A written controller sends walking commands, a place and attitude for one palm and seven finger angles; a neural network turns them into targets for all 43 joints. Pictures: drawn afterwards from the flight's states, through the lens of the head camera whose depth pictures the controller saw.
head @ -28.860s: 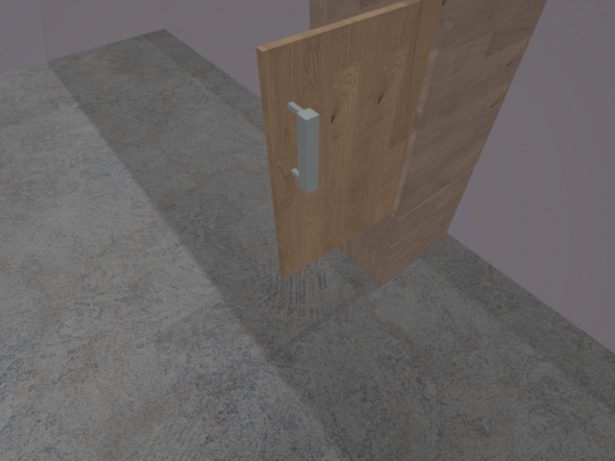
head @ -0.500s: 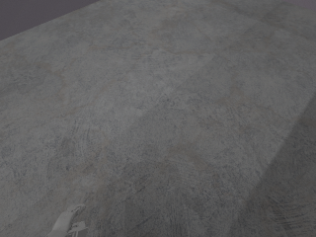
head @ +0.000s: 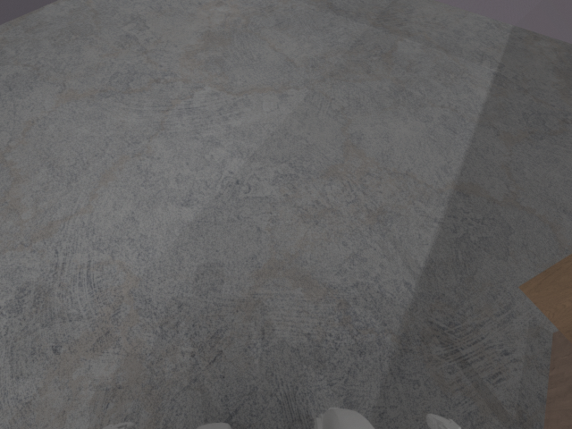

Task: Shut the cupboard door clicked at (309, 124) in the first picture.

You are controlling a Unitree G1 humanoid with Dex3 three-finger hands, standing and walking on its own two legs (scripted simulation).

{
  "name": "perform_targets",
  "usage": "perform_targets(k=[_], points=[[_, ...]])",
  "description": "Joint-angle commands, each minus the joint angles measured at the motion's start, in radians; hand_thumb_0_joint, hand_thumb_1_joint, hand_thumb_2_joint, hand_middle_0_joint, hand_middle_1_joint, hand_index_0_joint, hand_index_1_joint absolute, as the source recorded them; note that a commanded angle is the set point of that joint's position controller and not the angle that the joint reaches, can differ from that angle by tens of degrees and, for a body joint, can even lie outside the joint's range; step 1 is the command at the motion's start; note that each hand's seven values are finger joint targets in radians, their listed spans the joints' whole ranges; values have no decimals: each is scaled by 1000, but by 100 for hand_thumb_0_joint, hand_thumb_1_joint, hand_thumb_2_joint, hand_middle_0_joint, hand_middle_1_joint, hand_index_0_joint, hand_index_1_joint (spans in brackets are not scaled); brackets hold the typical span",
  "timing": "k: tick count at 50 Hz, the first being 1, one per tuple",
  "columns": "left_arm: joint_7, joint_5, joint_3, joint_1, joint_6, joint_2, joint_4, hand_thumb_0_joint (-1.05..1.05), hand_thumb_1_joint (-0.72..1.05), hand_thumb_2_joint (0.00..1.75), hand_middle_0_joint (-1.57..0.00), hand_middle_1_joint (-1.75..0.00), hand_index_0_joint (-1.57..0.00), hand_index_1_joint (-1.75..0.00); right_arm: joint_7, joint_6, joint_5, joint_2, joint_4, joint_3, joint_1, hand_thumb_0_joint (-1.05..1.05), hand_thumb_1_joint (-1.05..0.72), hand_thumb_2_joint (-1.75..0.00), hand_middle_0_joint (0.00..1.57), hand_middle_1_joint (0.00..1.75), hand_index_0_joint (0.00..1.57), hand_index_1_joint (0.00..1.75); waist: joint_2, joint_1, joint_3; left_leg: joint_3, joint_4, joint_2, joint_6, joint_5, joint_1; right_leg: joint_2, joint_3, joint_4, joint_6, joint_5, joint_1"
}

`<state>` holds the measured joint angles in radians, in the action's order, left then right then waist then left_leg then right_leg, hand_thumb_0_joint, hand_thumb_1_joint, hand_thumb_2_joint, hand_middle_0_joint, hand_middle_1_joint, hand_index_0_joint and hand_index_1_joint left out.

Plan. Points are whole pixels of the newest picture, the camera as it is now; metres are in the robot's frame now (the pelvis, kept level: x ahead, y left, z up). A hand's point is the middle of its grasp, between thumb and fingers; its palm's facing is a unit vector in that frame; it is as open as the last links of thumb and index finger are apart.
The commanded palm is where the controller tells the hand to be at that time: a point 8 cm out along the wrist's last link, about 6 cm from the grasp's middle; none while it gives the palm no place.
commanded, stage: turn to face it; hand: left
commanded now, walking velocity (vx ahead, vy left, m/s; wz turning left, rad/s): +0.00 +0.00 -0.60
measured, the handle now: out of the picture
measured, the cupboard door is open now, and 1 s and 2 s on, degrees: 59 59 59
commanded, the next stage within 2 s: take the last steps up to it in 1.56 s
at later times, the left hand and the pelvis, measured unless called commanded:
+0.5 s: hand (208, 396) +0.17 +0.13 -0.16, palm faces -0.30 -0.92 -0.24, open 7.4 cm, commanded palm none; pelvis +0.02 -0.03 +0.00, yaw -17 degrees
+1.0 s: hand (246, 330) +0.28 +0.08 -0.16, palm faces -0.57 -0.79 -0.23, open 7.4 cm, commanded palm none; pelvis +0.06 -0.02 +0.00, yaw -35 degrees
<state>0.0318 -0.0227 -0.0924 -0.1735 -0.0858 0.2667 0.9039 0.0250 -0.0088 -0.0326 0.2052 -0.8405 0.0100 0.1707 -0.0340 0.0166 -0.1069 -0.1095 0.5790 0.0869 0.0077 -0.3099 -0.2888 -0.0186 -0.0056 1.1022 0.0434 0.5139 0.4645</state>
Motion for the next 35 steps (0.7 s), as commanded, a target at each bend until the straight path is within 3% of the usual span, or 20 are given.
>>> perform_targets(k=[1,7,9,10,11,12,13,14,15,17,18,22,26,28,29,30,31,32,33,35], points=[[12,8,-9,64,22,48,-117,0,90,90,-20,-30,-20,-30,18,8,0,213,45,64,67,0,-90,-90,20,30,20,30,215,-42,143,122,-202,265,128,533,207,57,27,-22,19,-27,70],[15,2,1,84,29,38,-128,0,90,90,-20,-30,-20,-30,3,-2,0,234,17,84,72,0,-90,-90,20,30,20,30,260,-56,146,33,-157,284,111,476,197,33,105,-299,-4,-60,-57],[14,2,1,63,37,44,-122,0,90,90,-20,-30,-20,-30,0,-5,2,246,14,89,57,0,-90,-90,20,30,20,30,245,-38,152,1,-97,279,76,448,166,19,124,-448,-19,-152,-147],[11,2,-3,12,43,56,-107,0,90,90,-20,-30,-20,-30,-2,-6,6,250,16,91,43,0,-90,-90,20,30,20,30,216,-7,172,-26,-22,257,41,410,134,12,131,-578,-30,-267,-237],[5,-3,-13,-61,53,111,-86,0,90,90,-20,-30,-20,-30,-8,-6,14,231,24,92,37,0,-90,-90,20,30,20,30,108,28,198,-61,116,212,-10,307,33,68,53,-693,-59,-401,-394],[-11,-11,-31,-118,69,225,-68,0,90,90,-20,-30,-20,-30,-15,-9,21,141,64,70,19,0,-90,-90,20,30,20,30,-231,59,198,-116,349,62,-75,-193,-253,325,-293,-755,-156,-710,-569],[-24,6,-32,-162,67,262,-55,0,90,90,-20,-30,-20,-30,-7,-22,21,147,94,59,-31,0,-90,-90,20,30,20,30,-228,81,186,15,518,10,-84,-360,-323,425,-373,-737,-248,-911,-483],[-39,2,-41,-134,65,247,-63,0,90,90,-20,-30,-20,-30,5,-27,21,136,93,58,-59,0,-90,-90,20,30,20,30,-257,64,163,95,604,15,-81,-326,-390,388,-386,-745,-265,-888,-468],[-45,4,-34,-84,65,215,-72,0,90,90,-20,-30,-20,-30,9,-23,21,153,82,59,-63,0,-90,-90,20,30,20,30,-275,46,144,126,639,25,-84,-269,-416,359,-377,-740,-266,-840,-457],[-46,6,-17,10,63,157,-103,0,90,90,-20,-30,-20,-30,-1,-23,19,155,44,61,-25,0,-90,-90,20,30,20,30,-134,-8,163,118,603,41,-98,-133,-337,271,-227,-704,-229,-804,-415],[-46,4,-13,23,67,153,-112,0,90,90,-20,-30,-20,-30,-5,-25,17,145,35,58,-2,0,-90,-90,20,30,20,30,-119,-19,178,101,565,31,-102,-112,-298,256,-191,-701,-221,-807,-393],[-39,-2,-15,3,68,164,-100,0,90,90,-20,-30,-20,-30,-8,-31,19,132,41,59,-17,0,-90,-90,20,30,20,30,-89,-12,143,88,450,-3,-103,-88,-249,246,-234,-731,-228,-695,-325],[-37,-5,-24,-1,63,179,-99,0,90,90,-20,-30,-20,-30,-5,-18,25,127,61,55,-32,0,-90,-90,20,30,20,30,-115,-2,154,79,248,-33,-96,-107,-180,238,-294,-694,-233,-723,-318],[-36,-3,-28,25,59,183,-101,0,90,90,-20,-30,-20,-30,0,-11,28,123,50,54,21,0,-90,-90,20,30,20,30,-117,-26,174,67,103,-51,-90,-59,-104,217,-298,-647,-208,-750,-316],[-37,2,-27,41,56,172,-101,0,90,90,-20,-30,-20,-30,3,-5,28,129,38,54,56,0,-90,-90,20,30,20,30,-109,-43,184,70,-16,-55,-85,27,-17,193,-300,-606,-176,-730,-274],[-36,10,-21,50,51,150,-106,0,90,90,-20,-30,-20,-30,7,4,27,155,24,58,96,0,-90,-90,20,30,20,30,-65,-63,194,89,-151,-23,-73,136,121,145,-270,-550,-128,-639,-178],[-30,18,-10,14,46,90,-118,0,90,90,-20,-30,-20,-30,10,15,12,238,20,70,129,0,-90,-90,20,30,20,30,167,-61,236,284,-237,175,-1,297,254,9,-160,-403,-62,-351,-43],[-24,15,1,0,49,63,-133,0,90,90,-20,-30,-20,-30,7,9,9,300,29,81,156,0,-90,-90,20,30,20,30,350,-62,230,428,-237,375,109,502,277,-42,-30,-163,-21,119,58],[-24,5,-4,23,41,85,-125,0,90,90,-20,-30,-20,-30,17,11,1,286,25,74,150,0,-90,-90,20,30,20,30,320,-75,220,444,-242,407,150,526,232,-12,-65,10,-8,139,81],[-8,4,-18,45,39,91,-110,0,90,90,-20,-30,-20,-30,21,13,-1,235,53,62,74,0,-90,-90,20,30,20,30,228,-39,140,311,-229,325,148,545,151,34,-52,141,6,39,96]])
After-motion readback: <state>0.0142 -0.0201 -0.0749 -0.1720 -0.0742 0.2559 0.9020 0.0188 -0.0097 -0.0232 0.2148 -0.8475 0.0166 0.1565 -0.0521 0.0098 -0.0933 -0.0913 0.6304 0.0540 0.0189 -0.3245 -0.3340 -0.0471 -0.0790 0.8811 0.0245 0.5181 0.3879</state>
